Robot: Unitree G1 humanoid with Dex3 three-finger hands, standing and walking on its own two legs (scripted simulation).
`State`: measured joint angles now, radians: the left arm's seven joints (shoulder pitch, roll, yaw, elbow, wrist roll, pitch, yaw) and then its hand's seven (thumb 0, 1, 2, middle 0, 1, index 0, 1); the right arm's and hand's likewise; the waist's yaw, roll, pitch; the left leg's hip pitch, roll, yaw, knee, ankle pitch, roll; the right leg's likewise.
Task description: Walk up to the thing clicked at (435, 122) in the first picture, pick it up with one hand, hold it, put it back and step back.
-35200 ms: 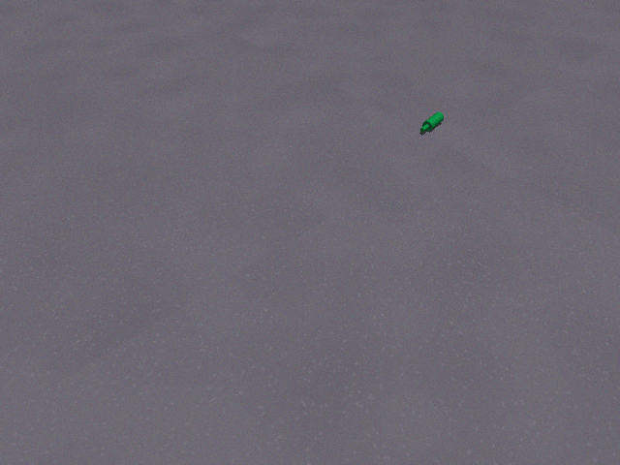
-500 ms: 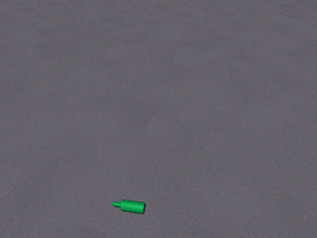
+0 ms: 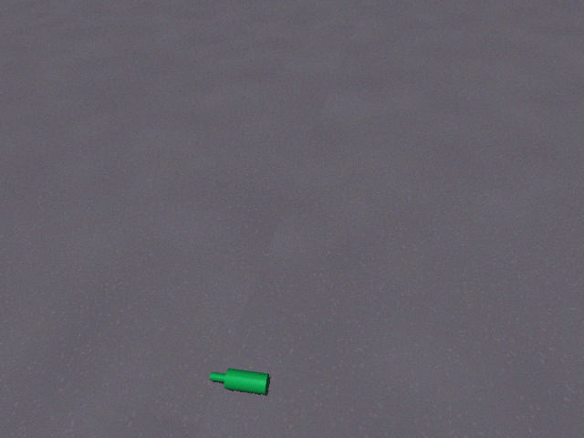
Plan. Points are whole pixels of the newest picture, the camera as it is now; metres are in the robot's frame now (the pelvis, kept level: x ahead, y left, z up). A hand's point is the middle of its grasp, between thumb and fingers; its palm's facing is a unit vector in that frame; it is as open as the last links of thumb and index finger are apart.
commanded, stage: stand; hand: left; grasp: from above
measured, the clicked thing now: (238, 380) +0.47 +0.24 -0.75
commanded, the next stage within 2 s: step back in 1.48 s
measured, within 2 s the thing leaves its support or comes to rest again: neither
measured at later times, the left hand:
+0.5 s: hand out of the picture +0.08 +0.24 -0.16, palm faces +0.02 -0.94 -0.34, open 7.3 cm
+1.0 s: hand out of the picture +0.09 +0.24 -0.16, palm faces +0.02 -0.94 -0.34, open 7.3 cm
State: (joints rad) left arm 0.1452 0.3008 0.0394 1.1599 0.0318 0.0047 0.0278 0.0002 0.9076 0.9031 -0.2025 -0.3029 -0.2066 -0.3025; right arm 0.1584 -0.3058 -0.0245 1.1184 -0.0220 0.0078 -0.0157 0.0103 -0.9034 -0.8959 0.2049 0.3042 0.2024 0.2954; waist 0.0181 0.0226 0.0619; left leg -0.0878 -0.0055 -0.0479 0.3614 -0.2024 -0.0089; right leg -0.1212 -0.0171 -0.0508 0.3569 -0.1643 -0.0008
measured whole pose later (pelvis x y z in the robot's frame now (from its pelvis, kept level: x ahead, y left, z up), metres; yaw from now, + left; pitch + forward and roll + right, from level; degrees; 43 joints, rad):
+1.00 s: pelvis +0.02 -0.01 +0.00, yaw +0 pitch -3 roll +0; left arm 0.09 0.32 0.04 1.17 0.02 0.00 0.01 0.00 0.91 0.90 -0.20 -0.30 -0.21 -0.30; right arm 0.12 -0.33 -0.01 1.13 -0.01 0.00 -0.01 0.01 -0.90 -0.90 0.21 0.30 0.20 0.30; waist 0.01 0.02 0.06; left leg -0.06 0.01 -0.04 0.31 -0.20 -0.02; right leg -0.10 0.00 -0.05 0.31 -0.16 -0.01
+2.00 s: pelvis -0.06 +0.06 -0.01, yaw -2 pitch +0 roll -1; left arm 0.04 0.40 0.06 0.90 0.01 0.07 0.03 0.00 0.91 0.90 -0.20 -0.30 -0.21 -0.30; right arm 0.16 -0.34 -0.05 0.95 -0.03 0.04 -0.01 0.01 -0.90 -0.90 0.21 0.30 0.21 0.30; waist -0.03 -0.06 0.19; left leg -0.25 -0.02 0.01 0.54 -0.29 0.05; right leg -0.48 0.13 0.17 1.10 -0.47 -0.02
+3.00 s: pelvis -0.32 +0.05 -0.03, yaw -9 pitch -2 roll +0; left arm 0.21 0.43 0.10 0.84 0.03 0.07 0.00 0.00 0.91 0.90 -0.20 -0.30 -0.21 -0.30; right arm 0.10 -0.37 -0.04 0.79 -0.03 0.02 -0.01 0.01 -0.90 -0.90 0.21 0.31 0.21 0.30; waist 0.03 -0.04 0.18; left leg -0.39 0.07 0.03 0.63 -0.20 -0.02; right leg -0.28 0.02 0.11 0.82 -0.47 0.03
